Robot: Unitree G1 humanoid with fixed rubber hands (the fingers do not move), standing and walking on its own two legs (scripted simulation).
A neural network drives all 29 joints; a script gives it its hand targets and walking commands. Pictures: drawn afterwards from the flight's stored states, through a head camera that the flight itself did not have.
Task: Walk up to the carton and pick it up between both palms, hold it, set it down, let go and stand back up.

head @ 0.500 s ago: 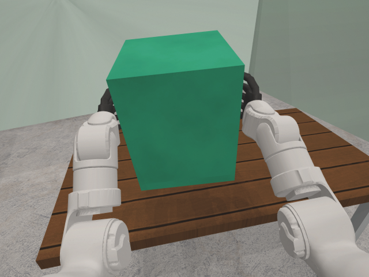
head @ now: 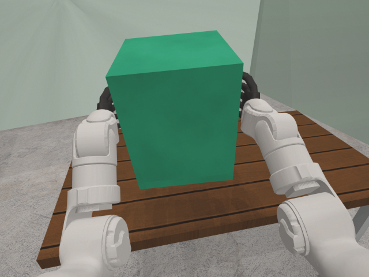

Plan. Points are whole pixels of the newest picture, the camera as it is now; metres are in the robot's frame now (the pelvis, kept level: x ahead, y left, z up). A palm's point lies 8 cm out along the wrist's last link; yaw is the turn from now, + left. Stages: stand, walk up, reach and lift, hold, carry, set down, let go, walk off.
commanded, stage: hold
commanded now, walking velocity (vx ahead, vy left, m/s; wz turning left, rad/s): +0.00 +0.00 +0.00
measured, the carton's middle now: (178, 108) +0.39 +0.01 +0.27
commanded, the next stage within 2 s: none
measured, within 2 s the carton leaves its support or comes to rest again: neither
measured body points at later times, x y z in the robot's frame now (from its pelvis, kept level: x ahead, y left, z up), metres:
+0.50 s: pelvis -0.01 +0.00 +0.00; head -0.10 +0.01 +0.44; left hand +0.37 +0.15 +0.28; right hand +0.37 -0.14 +0.29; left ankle +0.01 +0.14 -0.74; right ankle +0.01 -0.13 -0.74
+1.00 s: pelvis -0.01 +0.00 +0.00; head -0.10 +0.02 +0.44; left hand +0.37 +0.16 +0.27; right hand +0.37 -0.14 +0.29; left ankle +0.01 +0.14 -0.74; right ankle +0.01 -0.13 -0.74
